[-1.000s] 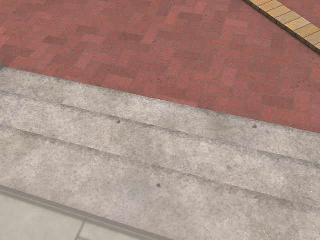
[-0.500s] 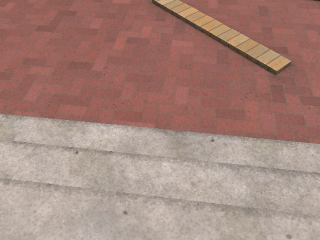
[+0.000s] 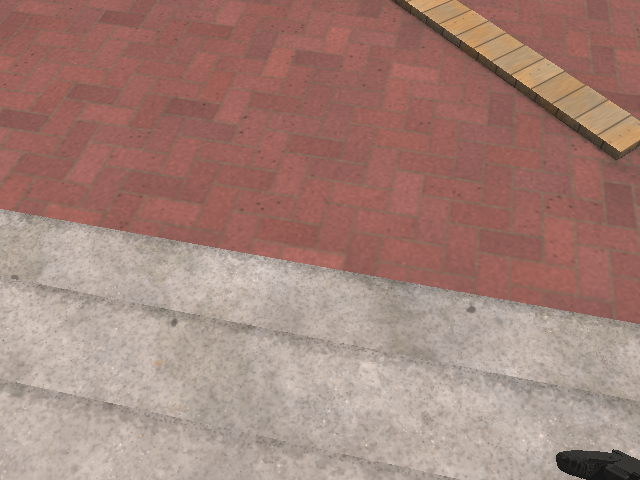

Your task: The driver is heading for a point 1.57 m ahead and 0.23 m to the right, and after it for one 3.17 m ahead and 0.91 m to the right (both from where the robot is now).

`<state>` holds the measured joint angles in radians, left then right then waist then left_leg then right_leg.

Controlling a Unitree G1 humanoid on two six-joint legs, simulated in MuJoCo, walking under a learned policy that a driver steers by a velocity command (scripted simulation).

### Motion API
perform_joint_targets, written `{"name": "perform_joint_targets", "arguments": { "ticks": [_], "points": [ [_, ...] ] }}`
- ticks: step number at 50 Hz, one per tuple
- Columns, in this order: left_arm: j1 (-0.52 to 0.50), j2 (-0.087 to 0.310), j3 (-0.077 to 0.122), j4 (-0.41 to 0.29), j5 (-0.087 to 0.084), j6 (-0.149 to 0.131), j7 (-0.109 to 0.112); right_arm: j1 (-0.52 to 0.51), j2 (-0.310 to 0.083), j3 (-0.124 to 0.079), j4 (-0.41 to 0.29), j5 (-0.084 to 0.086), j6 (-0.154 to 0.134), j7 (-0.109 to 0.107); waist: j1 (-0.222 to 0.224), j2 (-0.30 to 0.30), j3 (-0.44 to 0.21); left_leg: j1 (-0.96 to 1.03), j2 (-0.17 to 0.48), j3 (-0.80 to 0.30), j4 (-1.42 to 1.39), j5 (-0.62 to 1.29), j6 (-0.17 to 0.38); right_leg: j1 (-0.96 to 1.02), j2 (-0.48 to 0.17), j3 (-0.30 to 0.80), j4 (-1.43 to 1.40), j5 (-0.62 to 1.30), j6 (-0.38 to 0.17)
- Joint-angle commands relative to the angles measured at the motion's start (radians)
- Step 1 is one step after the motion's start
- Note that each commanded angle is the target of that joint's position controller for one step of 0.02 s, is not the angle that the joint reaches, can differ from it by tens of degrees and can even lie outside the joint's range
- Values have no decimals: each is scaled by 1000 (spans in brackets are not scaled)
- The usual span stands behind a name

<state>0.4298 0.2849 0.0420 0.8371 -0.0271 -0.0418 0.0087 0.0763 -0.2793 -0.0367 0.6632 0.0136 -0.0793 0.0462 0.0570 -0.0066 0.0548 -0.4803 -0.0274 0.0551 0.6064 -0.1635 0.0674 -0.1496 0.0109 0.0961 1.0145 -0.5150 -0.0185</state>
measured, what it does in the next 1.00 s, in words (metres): walks ahead: right foot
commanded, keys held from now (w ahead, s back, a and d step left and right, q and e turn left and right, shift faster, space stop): w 1.00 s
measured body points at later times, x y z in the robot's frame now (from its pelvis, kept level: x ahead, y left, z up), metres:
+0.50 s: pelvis +0.27 -0.03 +0.00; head +0.29 -0.04 +0.45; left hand +0.44 +0.22 -0.09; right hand +0.30 -0.31 -0.14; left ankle +0.11 +0.09 -0.67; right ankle +0.34 -0.13 -0.72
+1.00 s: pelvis +0.52 +0.02 -0.06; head +0.53 +0.02 +0.39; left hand +0.46 +0.30 -0.18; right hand +0.74 -0.20 -0.13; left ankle +0.68 +0.15 -0.78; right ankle +0.34 -0.13 -0.72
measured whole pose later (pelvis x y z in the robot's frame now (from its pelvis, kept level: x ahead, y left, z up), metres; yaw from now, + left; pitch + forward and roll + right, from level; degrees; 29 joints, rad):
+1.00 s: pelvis +0.52 +0.02 -0.06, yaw +0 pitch +1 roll -4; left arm 0.50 0.27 0.06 0.86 -0.03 -0.04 0.05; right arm 0.08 -0.26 -0.04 0.70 0.01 -0.06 0.08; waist 0.10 0.08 -0.02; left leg -0.52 0.08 -0.07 0.46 0.42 0.07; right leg -0.12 0.01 -0.03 0.86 -0.76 0.04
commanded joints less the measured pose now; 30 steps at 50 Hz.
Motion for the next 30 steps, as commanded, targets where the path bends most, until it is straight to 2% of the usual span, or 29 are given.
{"name": "perform_joint_targets", "arguments": {
  "ticks": [1, 2, 3, 5, 6, 9, 11, 12, 13, 15, 16, 17, 18, 19, 20, 21, 22, 23, 24, 25, 26, 27, 28, 29, 30],
  "points": [
    [-88, 143, 30, -127, -18, -48, 0, 221, -137, -42, 18, -4, 5, -13, -119, 42, -122, 522, 325, -528, -350, -197, 172, -545, -80, 11, 276, 125, -18],
    [-100, 132, 34, -128, 1, -47, 2, 179, -119, -39, 15, -19, 3, -11, -86, 42, -77, 419, 279, -440, -369, -91, 167, -510, -110, 5, 216, 187, -14],
    [-67, 117, 34, -115, 2, -39, -1, 160, -101, -34, 13, -31, -2, -12, -55, 75, -79, 359, 253, -389, -395, -39, 167, -452, -134, 13, 192, 232, -13],
    [-35, 84, 30, -99, 3, -19, 1, 159, -89, -33, 28, -20, -19, -13, -33, 84, -73, 300, 237, -330, -442, 6, 187, -421, -145, 0, 144, 253, 2],
    [-54, 80, 29, -105, 7, -11, 5, 168, -92, -33, 40, -16, -26, -13, -30, 78, -51, 273, 236, -306, -460, 15, 192, -436, -151, -4, 108, 267, 10],
    [-175, 69, 23, -148, 26, -14, 8, 207, -124, -41, 71, -15, -24, -26, -52, 54, 4, 281, 230, -245, -480, 109, 189, -531, -166, -11, -60, 428, 33],
    [-248, 54, 16, -166, 32, -26, 1, 230, -132, -42, 85, -14, -15, -35, -77, 49, 13, 295, 197, -179, -463, 213, 154, -523, -153, -31, -212, 567, 28],
    [-286, 46, 12, -181, 36, -35, -7, 243, -136, -41, 93, -8, -11, -40, -90, 39, 10, 292, 181, -148, -450, 266, 139, -489, -134, -44, -294, 628, 25],
    [-308, 25, 8, -186, 36, -39, -12, 269, -147, -44, 105, -13, -8, -42, -98, 44, -17, 274, 166, -115, -431, 320, 136, -412, -104, -72, -311, 679, 32],
    [-333, 33, 8, -196, 26, -38, -18, 299, -156, -46, 122, -8, -3, -40, -108, 62, -18, 285, 176, -108, -412, 318, 138, -369, -82, -81, -338, 676, 32],
    [-269, 70, 27, -164, 25, -44, -27, 319, -168, -50, 126, -33, -6, -40, -87, 60, -71, 318, 241, -133, -357, 389, 159, -338, -85, -67, -179, 752, 17],
    [-263, 84, 32, -168, 24, -46, -33, 308, -157, -48, 124, -24, -3, -41, -72, 50, -55, 384, 248, -132, -311, 399, 157, -422, -98, -45, -173, 676, 1],
    [-291, 92, 33, -178, 27, -50, -42, 302, -150, -49, 118, -16, 3, -42, -75, 53, -30, 413, 257, -141, -284, 410, 153, -463, -95, -52, -183, 601, -16],
    [-310, 88, 34, -187, 28, -53, -49, 306, -147, -49, 117, -15, 11, -42, -74, 57, -16, 442, 266, -153, -248, 453, 147, -471, -85, -69, -198, 515, -30],
    [-338, 70, 26, -200, 23, -50, -49, 300, -141, -44, 114, -2, 27, -44, -75, 56, 13, 416, 219, -130, -220, 499, 127, -407, -38, -130, -339, 369, -35],
    [-274, 78, 36, -184, 25, -50, -49, 320, -150, -46, 123, -4, 36, -49, -49, 98, -20, 387, 212, -134, -134, 609, 120, -255, 5, -174, -353, 351, -43],
    [-110, 108, 57, -139, 21, -54, -50, 293, -153, -42, 121, 0, 41, -56, 41, 95, -87, 349, 177, -106, 47, 653, 100, -69, 24, -186, -429, 430, -67],
    [30, 220, 90, -115, 23, -57, -48, 343, -116, -29, 100, -9, 34, -60, 72, -53, -208, 152, 106, -76, 379, 411, 50, 210, -147, 28, -436, 534, -165],
    [47, 232, 77, -126, 1, -49, -46, 472, -7, -1, 113, -28, 15, -52, -10, -290, -308, -107, -38, -107, 727, -441, 4, 390, -337, 377, -478, 511, -286],
    [113, 183, 64, -113, 4, -48, -50, 448, -61, -8, 106, 33, -9, -44, 32, -324, -331, -255, -84, -230, 842, -451, 16, 375, -408, 648, -688, 370, -358],
    [52, 132, 52, -113, 2, -48, -50, 295, -151, -35, 67, 59, -11, -48, 35, -150, -165, -334, -12, -206, 868, -351, 15, 264, -381, 524, -708, 349, -328],
    [-35, 97, 38, -129, 6, -48, -51, 220, -158, -36, 42, 42, 1, -52, 11, -60, -89, -325, 32, -185, 828, -262, 9, 140, -357, 402, -704, 426, -306],
    [-91, 82, 29, -144, 15, -54, -54, 229, -144, -39, 45, 21, 19, -55, -29, -29, -66, -260, 75, -190, 771, -199, 1, 30, -319, 326, -721, 469, -290],
    [-131, 76, 28, -145, 19, -59, -52, 258, -128, -42, 48, 10, 34, -54, -68, -47, -57, -203, 108, -193, 707, -155, -7, -34, -280, 265, -746, 449, -273],
    [-141, 60, 23, -139, 19, -63, -53, 274, -116, -43, 52, 14, 47, -50, -89, -51, -47, -172, 130, -187, 643, -128, -13, -70, -250, 221, -771, 410, -259]
  ]
}}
